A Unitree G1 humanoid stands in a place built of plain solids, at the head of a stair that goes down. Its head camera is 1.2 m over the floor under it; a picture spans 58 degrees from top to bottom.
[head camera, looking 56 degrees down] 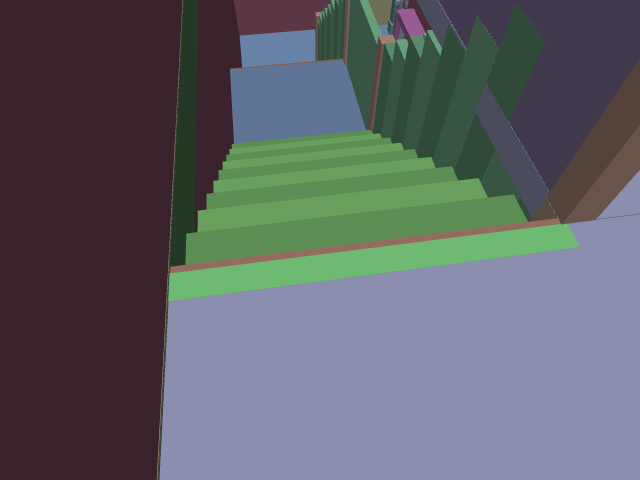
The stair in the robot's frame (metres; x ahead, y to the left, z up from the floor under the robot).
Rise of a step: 0.18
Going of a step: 0.26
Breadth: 1.34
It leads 9 degrees to the left of straight ahead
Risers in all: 10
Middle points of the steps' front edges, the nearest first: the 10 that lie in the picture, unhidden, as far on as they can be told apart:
0.81 -0.18 0.00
1.06 -0.14 -0.18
1.32 -0.10 -0.37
1.57 -0.07 -0.55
1.83 -0.03 -0.73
2.08 0.01 -0.92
2.34 0.05 -1.10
2.60 0.09 -1.28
2.85 0.13 -1.47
3.11 0.16 -1.65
